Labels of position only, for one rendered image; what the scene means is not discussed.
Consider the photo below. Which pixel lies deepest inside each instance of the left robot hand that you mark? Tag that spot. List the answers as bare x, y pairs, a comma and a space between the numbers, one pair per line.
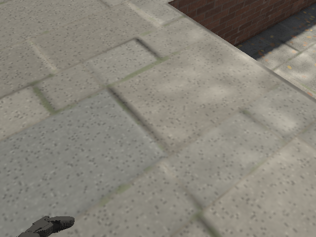
48, 225

